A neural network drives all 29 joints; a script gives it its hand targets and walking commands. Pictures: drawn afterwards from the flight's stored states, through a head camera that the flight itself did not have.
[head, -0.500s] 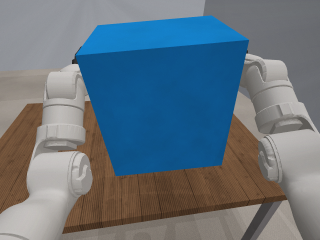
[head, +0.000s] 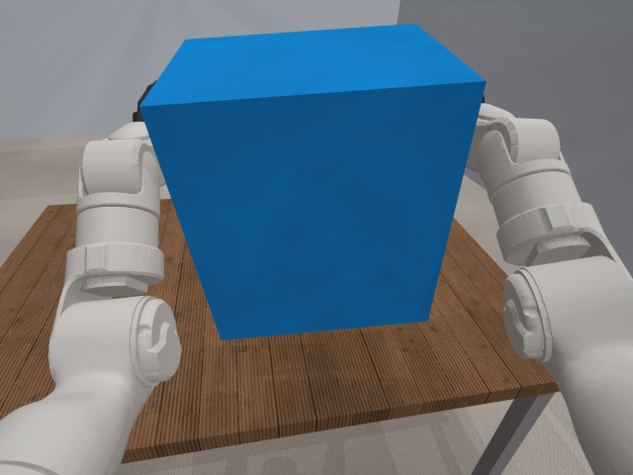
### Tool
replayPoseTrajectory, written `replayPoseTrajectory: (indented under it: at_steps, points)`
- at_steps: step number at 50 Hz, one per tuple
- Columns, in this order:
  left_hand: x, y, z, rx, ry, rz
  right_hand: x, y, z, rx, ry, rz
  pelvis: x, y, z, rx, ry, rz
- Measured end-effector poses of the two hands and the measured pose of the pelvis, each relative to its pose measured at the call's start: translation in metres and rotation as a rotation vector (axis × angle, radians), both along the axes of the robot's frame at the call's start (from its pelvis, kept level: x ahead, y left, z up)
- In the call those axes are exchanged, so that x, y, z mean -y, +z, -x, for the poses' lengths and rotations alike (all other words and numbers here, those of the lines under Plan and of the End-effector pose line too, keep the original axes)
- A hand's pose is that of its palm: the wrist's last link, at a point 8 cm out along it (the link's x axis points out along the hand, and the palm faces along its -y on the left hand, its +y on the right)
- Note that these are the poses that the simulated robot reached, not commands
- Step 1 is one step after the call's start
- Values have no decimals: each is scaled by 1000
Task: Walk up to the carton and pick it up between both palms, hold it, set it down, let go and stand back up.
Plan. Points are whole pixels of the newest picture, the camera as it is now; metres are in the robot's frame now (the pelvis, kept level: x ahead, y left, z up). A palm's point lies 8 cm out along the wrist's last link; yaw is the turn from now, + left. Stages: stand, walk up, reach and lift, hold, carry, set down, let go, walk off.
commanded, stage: set down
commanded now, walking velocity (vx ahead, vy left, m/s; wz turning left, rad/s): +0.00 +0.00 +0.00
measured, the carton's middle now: (314, 188) +0.36 -0.01 +0.27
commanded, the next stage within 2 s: none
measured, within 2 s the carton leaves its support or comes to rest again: neither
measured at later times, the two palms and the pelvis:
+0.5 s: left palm (155, 169) +0.41 +0.19 +0.27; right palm (429, 175) +0.40 -0.16 +0.26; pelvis +0.01 +0.00 +0.00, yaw +2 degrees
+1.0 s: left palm (161, 176) +0.41 +0.19 +0.26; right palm (431, 190) +0.39 -0.17 +0.25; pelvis +0.01 +0.01 +0.00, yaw +0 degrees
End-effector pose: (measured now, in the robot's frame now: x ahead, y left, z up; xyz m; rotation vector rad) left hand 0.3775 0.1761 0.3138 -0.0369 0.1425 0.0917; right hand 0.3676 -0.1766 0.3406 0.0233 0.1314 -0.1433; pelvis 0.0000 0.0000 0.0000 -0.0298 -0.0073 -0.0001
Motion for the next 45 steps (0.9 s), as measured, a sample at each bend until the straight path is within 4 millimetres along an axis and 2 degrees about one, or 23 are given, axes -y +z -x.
replayPoseTrajectory:
  at_steps: [7,11,15,21,26,30,38,45]
  points:
    - [-4,23,-10,98,-15,15,-3,10,-4,91,-16,-46,0,1,-1,28,7,-10]
    - [-6,27,-18,113,-27,-12,-4,1,-9,98,-23,-53,0,1,-5,45,10,-14]
    - [-8,12,-25,93,-42,-27,-7,-21,-17,75,-15,-46,-1,2,-9,64,13,-15]
    - [-13,-27,-31,72,-33,-47,-12,-60,-26,54,1,10,-3,1,-11,82,21,-10]
    - [-15,-50,-32,76,-16,-39,-14,-78,-30,63,10,40,-3,1,-10,79,27,-7]
    - [-13,-52,-33,93,-11,-31,-13,-78,-31,83,8,41,-4,1,-10,67,23,-7]
    - [-7,-38,-35,97,-23,-27,-7,-71,-28,86,-8,29,-6,1,-12,69,4,-11]
    - [-7,-45,-35,65,-35,-41,-6,-83,-25,51,-16,40,-9,1,-11,87,0,-14]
